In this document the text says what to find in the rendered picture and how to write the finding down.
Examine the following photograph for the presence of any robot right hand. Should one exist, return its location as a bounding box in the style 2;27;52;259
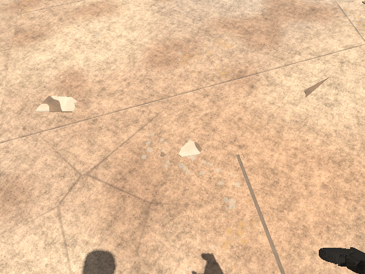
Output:
319;247;365;274

